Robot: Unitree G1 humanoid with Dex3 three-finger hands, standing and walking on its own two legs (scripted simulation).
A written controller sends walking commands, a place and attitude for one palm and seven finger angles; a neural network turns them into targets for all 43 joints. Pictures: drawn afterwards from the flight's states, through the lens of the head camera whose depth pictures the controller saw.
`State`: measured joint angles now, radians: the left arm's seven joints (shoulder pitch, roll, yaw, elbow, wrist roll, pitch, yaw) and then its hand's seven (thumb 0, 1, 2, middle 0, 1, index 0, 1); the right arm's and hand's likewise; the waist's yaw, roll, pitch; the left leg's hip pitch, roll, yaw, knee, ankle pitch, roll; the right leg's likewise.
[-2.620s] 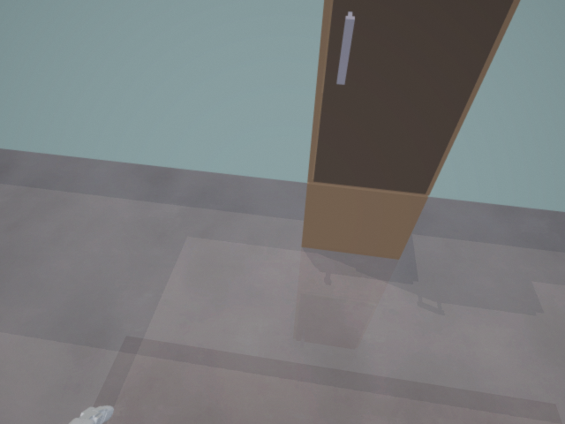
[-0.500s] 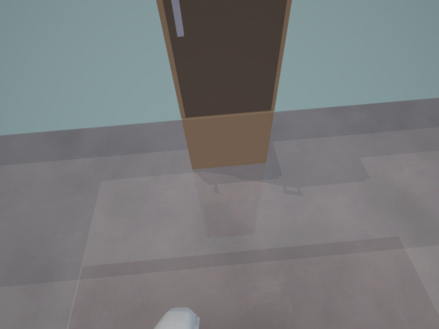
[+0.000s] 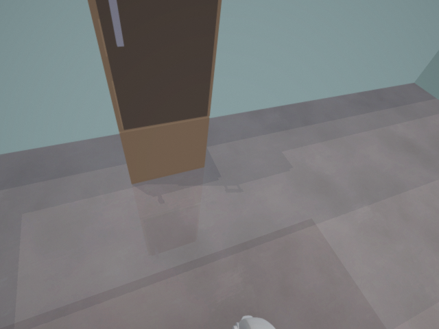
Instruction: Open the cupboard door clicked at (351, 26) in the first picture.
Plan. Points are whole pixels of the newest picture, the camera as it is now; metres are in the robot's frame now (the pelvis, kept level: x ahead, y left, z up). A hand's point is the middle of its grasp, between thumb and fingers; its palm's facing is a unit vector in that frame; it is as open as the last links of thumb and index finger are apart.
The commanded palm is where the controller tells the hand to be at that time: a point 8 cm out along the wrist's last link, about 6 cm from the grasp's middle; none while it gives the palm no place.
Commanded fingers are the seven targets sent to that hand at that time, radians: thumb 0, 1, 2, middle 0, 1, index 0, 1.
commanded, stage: walk to a spot facing it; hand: left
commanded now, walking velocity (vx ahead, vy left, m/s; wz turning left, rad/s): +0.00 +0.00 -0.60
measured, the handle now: (114, 16) +0.90 +0.41 +0.12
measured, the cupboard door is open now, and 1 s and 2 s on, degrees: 0 0 0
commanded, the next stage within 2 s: turn to face it in 1.32 s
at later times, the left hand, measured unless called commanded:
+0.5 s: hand (173, 310) +0.19 +0.10 -0.16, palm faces -0.32 -0.92 -0.21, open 7.3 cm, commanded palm none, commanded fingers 0.00 0.90 0.90 -0.20 -0.30 -0.20 -0.30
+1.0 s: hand (165, 268) +0.28 +0.14 -0.20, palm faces -0.43 -0.89 -0.13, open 7.3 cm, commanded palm none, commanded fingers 0.00 0.90 0.90 -0.20 -0.30 -0.20 -0.30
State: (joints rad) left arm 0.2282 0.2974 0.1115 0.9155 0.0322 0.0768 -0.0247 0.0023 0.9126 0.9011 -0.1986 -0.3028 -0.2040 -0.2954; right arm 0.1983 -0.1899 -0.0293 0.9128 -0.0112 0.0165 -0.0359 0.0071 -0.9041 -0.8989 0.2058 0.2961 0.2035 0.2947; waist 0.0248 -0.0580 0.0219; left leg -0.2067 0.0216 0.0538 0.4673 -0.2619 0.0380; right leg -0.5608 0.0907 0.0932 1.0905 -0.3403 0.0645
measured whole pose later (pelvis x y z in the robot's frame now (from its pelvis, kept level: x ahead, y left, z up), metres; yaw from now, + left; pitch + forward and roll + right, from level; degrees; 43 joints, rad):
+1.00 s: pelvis +0.21 -0.03 -0.01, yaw -32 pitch -3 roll -4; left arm 0.34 0.22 0.08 1.08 0.02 0.01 -0.01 0.01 0.91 0.90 -0.20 -0.30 -0.20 -0.30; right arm 0.19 -0.13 -0.03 0.96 -0.02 -0.07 -0.02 0.00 -0.91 -0.90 0.21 0.30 0.20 0.29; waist 0.03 -0.05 0.06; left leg -0.30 0.10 0.22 0.58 -0.23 0.08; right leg -0.41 -0.03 -0.02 1.25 -0.35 0.00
